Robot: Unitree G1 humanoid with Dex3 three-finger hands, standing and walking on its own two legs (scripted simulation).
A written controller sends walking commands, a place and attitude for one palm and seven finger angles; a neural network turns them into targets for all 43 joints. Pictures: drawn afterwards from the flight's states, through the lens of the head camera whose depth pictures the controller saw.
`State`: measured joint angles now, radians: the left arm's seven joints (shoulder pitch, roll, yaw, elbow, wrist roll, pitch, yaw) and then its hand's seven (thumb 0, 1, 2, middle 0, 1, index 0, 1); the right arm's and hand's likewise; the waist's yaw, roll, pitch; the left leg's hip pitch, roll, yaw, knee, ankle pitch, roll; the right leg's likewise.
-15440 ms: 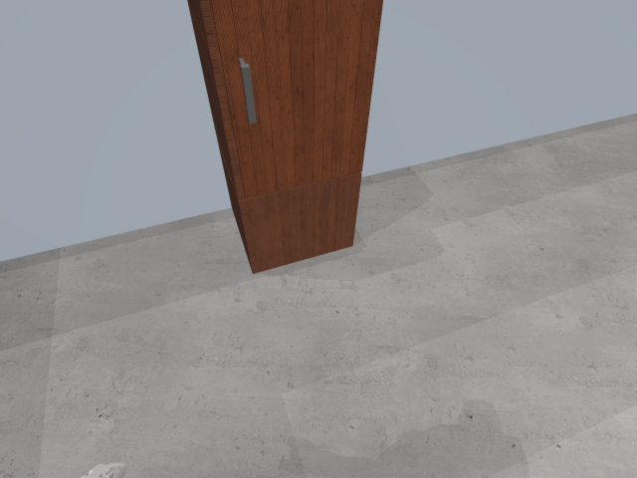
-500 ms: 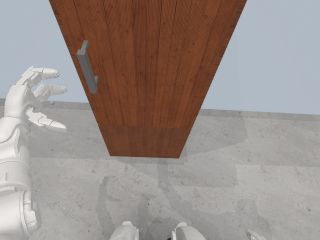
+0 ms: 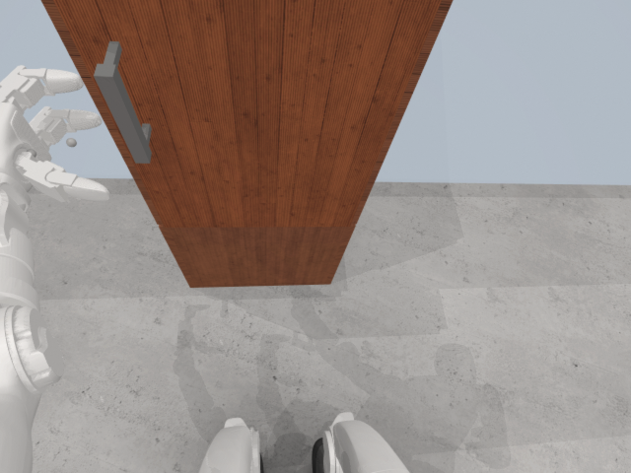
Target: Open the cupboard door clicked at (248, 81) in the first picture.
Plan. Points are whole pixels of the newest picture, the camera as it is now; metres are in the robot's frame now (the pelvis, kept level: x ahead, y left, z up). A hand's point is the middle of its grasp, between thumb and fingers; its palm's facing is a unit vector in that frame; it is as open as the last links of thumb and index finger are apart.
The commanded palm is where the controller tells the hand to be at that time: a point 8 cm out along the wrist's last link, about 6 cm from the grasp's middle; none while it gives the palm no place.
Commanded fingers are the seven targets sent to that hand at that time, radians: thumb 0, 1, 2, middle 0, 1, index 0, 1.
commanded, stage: move the hooked fingers beside the handle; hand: left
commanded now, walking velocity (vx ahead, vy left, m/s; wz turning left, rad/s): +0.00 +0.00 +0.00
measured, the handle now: (129, 108) +0.55 +0.20 +0.08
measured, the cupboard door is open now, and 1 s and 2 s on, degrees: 0 0 0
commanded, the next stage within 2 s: slide the fingers in behind the handle in 0.80 s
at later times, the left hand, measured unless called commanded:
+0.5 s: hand (68, 145) +0.49 +0.26 +0.08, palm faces -0.01 -1.00 +0.00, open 14.0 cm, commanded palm +0.47 +0.30 +0.08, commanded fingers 0.00 -0.50 0.30 -0.30 -1.20 -0.30 -1.20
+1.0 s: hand (73, 145) +0.49 +0.25 +0.08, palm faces -0.01 -1.00 +0.00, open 14.0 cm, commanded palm +0.47 +0.29 +0.08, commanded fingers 0.00 -0.50 0.30 -0.30 -1.20 -0.30 -1.20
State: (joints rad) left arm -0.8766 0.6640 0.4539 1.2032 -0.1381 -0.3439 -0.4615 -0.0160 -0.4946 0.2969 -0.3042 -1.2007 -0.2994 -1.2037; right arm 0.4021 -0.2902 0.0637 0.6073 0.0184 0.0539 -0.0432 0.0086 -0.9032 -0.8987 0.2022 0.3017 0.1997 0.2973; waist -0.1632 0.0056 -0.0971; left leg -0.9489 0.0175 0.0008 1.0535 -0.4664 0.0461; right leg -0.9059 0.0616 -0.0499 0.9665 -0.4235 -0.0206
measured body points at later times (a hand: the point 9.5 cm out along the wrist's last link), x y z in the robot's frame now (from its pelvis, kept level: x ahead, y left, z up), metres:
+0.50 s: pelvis +0.01 +0.01 +0.01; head +0.13 +0.04 +0.44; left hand +0.48 +0.31 +0.08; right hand +0.03 -0.26 -0.10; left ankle +0.01 +0.09 -0.67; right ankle +0.02 -0.11 -0.67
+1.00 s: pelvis +0.00 +0.00 +0.00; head +0.13 +0.04 +0.43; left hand +0.48 +0.31 +0.08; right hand +0.02 -0.27 -0.10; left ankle +0.01 +0.09 -0.67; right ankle +0.02 -0.11 -0.67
